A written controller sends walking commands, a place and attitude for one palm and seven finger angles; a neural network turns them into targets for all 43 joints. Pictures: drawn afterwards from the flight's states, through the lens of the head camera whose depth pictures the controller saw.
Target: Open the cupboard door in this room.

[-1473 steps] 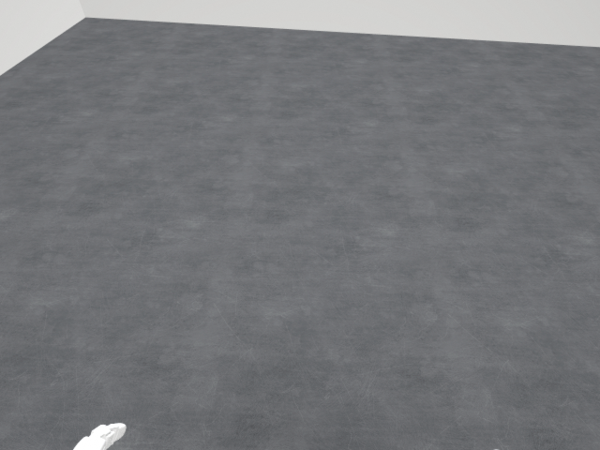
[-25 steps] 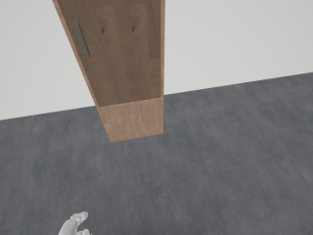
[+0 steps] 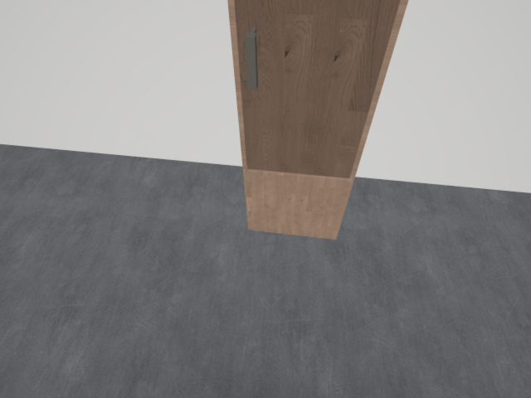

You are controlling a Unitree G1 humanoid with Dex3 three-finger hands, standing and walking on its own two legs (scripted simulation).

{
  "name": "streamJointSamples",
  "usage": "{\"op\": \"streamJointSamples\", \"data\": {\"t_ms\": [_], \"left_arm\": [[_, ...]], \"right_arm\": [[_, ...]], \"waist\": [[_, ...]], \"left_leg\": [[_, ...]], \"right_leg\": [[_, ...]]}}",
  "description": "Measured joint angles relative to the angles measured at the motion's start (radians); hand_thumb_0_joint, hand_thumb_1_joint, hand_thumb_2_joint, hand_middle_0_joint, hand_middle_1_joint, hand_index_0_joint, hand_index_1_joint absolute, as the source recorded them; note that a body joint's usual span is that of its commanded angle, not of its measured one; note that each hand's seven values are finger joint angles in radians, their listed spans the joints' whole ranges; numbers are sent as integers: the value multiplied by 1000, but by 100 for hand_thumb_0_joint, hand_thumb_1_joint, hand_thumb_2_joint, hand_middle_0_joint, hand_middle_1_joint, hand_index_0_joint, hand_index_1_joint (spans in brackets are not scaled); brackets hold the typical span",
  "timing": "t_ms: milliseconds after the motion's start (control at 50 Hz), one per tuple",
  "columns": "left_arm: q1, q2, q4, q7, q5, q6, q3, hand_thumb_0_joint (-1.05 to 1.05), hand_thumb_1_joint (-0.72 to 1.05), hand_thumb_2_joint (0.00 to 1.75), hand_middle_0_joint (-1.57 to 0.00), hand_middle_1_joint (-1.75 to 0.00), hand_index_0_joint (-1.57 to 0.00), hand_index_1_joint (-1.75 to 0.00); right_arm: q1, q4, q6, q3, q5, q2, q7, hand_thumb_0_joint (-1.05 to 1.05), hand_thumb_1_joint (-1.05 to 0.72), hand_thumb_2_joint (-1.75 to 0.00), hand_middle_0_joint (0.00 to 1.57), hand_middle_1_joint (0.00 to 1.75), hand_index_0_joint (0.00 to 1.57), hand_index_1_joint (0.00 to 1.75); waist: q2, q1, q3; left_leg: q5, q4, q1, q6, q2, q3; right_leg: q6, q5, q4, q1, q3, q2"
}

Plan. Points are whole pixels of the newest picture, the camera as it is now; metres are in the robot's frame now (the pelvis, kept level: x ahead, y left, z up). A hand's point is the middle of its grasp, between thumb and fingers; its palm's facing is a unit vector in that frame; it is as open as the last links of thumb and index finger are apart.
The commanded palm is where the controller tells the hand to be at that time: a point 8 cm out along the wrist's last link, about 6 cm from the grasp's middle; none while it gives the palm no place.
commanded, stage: take the last steps up to it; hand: left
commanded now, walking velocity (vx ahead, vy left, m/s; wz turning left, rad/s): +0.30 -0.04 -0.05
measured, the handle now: (253, 58) +0.84 +0.15 +0.08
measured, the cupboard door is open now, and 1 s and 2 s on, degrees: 0 0 0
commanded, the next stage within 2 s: come to a stop and stand still in 0.84 s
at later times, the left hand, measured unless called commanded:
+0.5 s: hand (195, 337) +0.24 +0.18 -0.18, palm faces -0.08 -0.98 -0.19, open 7.4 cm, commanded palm none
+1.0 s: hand (218, 317) +0.29 +0.15 -0.20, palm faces +0.06 -0.99 -0.13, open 7.3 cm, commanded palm none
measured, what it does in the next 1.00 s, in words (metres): walks ahead: left foot, then right foot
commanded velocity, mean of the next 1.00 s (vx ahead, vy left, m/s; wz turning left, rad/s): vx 0.20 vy -0.04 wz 0.00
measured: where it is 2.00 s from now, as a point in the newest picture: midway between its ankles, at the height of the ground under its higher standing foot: (296, 391)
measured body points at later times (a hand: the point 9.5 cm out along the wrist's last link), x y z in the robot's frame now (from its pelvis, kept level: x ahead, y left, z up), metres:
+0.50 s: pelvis +0.13 +0.00 -0.02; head +0.17 -0.01 +0.43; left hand +0.24 +0.23 -0.17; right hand +0.00 -0.22 -0.16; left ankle -0.03 +0.12 -0.74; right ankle +0.25 -0.13 -0.73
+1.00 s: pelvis +0.29 -0.02 -0.01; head +0.30 +0.00 +0.44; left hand +0.28 +0.20 -0.18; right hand +0.36 -0.26 -0.15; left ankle +0.34 +0.07 -0.75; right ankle +0.26 -0.13 -0.74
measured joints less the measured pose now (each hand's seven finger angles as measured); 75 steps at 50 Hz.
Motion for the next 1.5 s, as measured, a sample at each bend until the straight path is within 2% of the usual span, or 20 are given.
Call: {"op": "streamJointSamples", "data": {"t_ms": [60,140,200,300,400,500,540,620,660,720,800,900,980,1020,1080,1180,1300,1380,1440,1500], "left_arm": [[46,10,50,-1,-12,14,3,0,91,89,-20,-30,-20,-30],[64,21,104,-8,-5,53,6,1,91,89,-20,-30,-19,-30],[36,20,105,-21,-3,52,11,1,91,89,-19,-30,-19,-30],[-61,37,49,-28,-5,42,24,1,91,89,-19,-30,-19,-30],[-174,49,-9,-35,-10,44,29,1,92,90,-19,-30,-19,-30],[-271,51,-55,-39,-16,25,24,1,92,90,-19,-30,-19,-30],[-285,59,-71,-38,-12,-7,22,1,92,90,-19,-30,-19,-30],[-297,37,-69,-18,-21,-39,18,0,92,89,-19,-30,-19,-30],[-280,24,-58,-11,-23,-32,12,0,91,89,-19,-30,-19,-30],[-243,4,-35,3,-22,-23,11,0,92,89,-19,-30,-20,-30],[-193,13,-9,7,-16,-22,13,0,95,89,-20,-30,-20,-30],[-141,8,17,-1,-10,-25,10,0,93,89,-20,-30,-20,-30],[-97,3,39,-2,-13,-16,9,0,92,89,-20,-30,-20,-30],[-90,8,55,3,-20,-1,7,0,92,89,-20,-30,-20,-30],[-92,3,73,15,-24,18,-5,0,92,89,-19,-30,-19,-30],[-127,-6,58,19,-22,49,-6,1,91,89,-19,-30,-19,-30],[-170,43,1,22,-14,83,32,0,91,89,-19,-30,-19,-30],[-191,59,-26,21,-17,81,36,0,91,89,-19,-30,-19,-30],[-184,63,-37,20,-14,53,25,0,91,89,-19,-30,-19,-30],[-186,28,-29,18,-7,43,5,0,91,89,-19,-30,-19,-30]], "right_arm": [[-18,-6,-41,13,4,25,-7,1,-91,-90,19,30,20,30],[8,-9,-67,28,-2,80,-14,0,-91,-90,19,30,20,30],[55,-13,-89,5,9,77,-39,-2,-95,-90,20,30,21,30],[150,33,-94,11,5,57,-41,-3,-96,-90,20,30,21,30],[251,89,-87,14,-2,69,-43,-1,-94,-90,20,30,20,30],[319,136,-76,13,-7,75,-40,0,-92,-90,20,30,20,30],[345,156,-69,12,0,82,-33,0,-92,-90,20,30,20,30],[287,151,-42,7,20,72,-23,1,-91,-90,20,30,20,30],[244,126,-40,1,13,65,-19,1,-91,-90,20,30,20,30],[177,79,-39,-3,2,57,-16,1,-92,-90,19,30,20,30],[106,30,-40,-4,-3,60,-10,0,-92,-90,19,30,20,30],[53,13,-50,-7,-1,49,-8,1,-94,-90,19,30,20,30],[43,14,-72,3,-2,49,-7,0,-93,-90,19,30,20,30],[36,21,-83,14,-3,67,-16,0,-93,-90,19,30,20,30],[20,31,-81,30,3,90,-44,0,-93,-90,19,30,20,30],[-20,27,-62,20,10,78,-68,-2,-96,-90,20,30,21,30],[-21,24,-26,4,2,70,-60,-1,-95,-90,20,30,21,30],[-5,31,-11,-9,-5,53,-48,0,-93,-90,20,30,21,30],[17,39,-4,-14,2,39,-36,0,-92,-90,20,30,21,30],[31,42,19,-22,9,11,-26,0,-92,-90,20,30,20,30]], "waist": [[-10,5,-12],[-41,-11,-24],[-33,-39,-27],[-42,-52,-9],[-36,-80,19],[-3,-124,55],[-2,-124,57],[27,-123,88],[33,-121,82],[38,-120,59],[33,-109,24],[19,-75,1],[5,-53,-11],[-31,-45,-6],[-47,-38,9],[-20,-56,54],[-20,-59,72],[-4,-66,69],[1,-68,45],[47,-78,39]], "left_leg": [[122,-205,92,27,-6,32],[88,-203,153,61,-12,61],[98,-267,213,64,-14,62],[104,-346,289,63,-23,71],[68,-371,343,43,-17,79],[-17,-322,379,4,15,87],[-81,-163,337,0,35,85],[-67,483,49,48,30,-25],[5,595,-73,56,36,-26],[78,551,-200,46,60,-18],[126,359,-259,24,80,-2],[140,112,-203,15,70,20],[203,-88,-84,25,46,38],[182,-89,-63,63,17,56],[180,-138,-12,85,-2,82],[222,-220,33,88,-7,82],[235,-221,18,60,25,82],[230,-186,-6,30,47,74],[203,-116,-43,2,50,75],[17,17,-85,2,31,12]], "right_leg": [[23,-40,67,-16,-1,4],[24,-180,380,-122,54,3],[31,-114,535,-220,73,-7],[47,2,632,-368,94,-31],[42,67,518,-424,74,-39],[-4,54,264,-343,41,-4],[-32,124,165,-267,29,15],[-56,46,227,-231,8,43],[-52,43,175,-181,2,53],[-52,61,88,-115,-7,68],[-54,66,8,-49,-16,84],[-39,36,-23,7,-22,91],[-11,-35,36,23,-28,81],[2,-102,118,3,-1,49],[25,-214,237,-43,56,33],[45,-207,352,-126,109,21],[59,-190,550,-240,146,34],[53,-172,407,-191,129,23],[48,-27,157,-90,118,4],[16,-35,172,-87,100,17]]}}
